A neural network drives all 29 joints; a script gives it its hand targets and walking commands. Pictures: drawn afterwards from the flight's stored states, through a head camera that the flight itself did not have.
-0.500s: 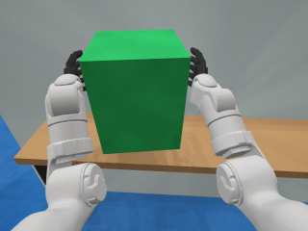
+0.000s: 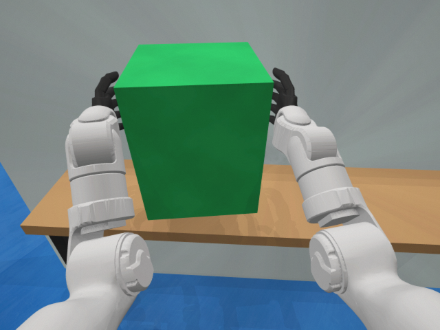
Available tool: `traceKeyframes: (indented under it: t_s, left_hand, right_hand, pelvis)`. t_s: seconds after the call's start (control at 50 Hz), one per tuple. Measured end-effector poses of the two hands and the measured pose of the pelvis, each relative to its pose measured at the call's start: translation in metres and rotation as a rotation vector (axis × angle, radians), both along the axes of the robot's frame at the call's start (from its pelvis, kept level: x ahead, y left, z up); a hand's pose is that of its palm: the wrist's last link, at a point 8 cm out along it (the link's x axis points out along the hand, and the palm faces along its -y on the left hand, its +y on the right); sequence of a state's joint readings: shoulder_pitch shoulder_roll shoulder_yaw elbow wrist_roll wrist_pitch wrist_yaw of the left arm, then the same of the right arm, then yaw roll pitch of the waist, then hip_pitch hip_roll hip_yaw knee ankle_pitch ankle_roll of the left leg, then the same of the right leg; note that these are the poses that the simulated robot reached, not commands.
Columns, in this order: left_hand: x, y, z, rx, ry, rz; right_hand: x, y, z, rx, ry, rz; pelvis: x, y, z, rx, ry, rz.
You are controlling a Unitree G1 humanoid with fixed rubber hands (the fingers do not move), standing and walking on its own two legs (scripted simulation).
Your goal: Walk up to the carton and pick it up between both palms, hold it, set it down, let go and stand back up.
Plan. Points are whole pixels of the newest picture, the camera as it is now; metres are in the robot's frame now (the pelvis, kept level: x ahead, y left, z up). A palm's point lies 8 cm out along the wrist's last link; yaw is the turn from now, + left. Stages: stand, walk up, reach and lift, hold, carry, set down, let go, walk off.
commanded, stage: hold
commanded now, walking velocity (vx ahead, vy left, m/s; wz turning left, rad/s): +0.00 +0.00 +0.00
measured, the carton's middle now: (198, 129) +0.41 +0.03 +0.23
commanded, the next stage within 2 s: none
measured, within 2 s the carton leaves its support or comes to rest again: neither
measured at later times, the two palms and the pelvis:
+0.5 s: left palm (106, 117) +0.36 +0.17 +0.28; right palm (284, 113) +0.37 -0.12 +0.28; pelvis +0.00 +0.00 +0.00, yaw +0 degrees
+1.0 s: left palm (105, 119) +0.36 +0.17 +0.28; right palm (283, 114) +0.37 -0.12 +0.27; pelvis +0.00 +0.00 +0.00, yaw +0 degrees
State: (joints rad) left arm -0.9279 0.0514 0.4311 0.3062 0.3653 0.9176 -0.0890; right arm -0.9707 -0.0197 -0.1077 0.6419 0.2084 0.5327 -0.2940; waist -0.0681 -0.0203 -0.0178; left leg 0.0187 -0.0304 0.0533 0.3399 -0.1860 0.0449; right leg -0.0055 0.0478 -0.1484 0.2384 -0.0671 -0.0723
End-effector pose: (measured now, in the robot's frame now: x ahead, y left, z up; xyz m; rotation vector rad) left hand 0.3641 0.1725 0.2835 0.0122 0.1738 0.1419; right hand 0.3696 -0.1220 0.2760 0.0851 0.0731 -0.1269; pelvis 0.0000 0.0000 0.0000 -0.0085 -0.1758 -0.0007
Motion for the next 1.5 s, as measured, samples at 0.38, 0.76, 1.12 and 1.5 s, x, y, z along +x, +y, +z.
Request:
traceKeyframes:
  t_s: [0.38,0.76,1.12,1.5]
  left_hand:
    - [0.0005,0.0002,-0.0007,0.002,0.001,0.002]
    - [0.0000,0.0006,-0.0039,-0.006,0.006,0.002]
    - [0.0003,0.0006,-0.0013,0.003,0.000,0.002]
    - [0.0009,0.0017,-0.0040,0.000,0.008,0.005]
  right_hand:
    - [0.0013,0.0002,-0.0002,0.004,0.002,0.002]
    - [0.0009,0.0006,-0.0019,-0.003,0.008,0.002]
    - [0.0012,0.0006,-0.0017,0.005,0.002,0.003]
    - [0.0026,0.0017,-0.0029,0.004,0.011,0.005]
  pelvis:
    - [0.0011,-0.0016,0.0001,0.000,0.004,0.004]
    - [0.0006,-0.0029,0.0001,0.001,0.004,0.003]
    - [0.0009,-0.0024,0.0002,0.001,0.007,0.006]
    - [0.0014,-0.0026,0.0003,0.000,0.005,0.006]
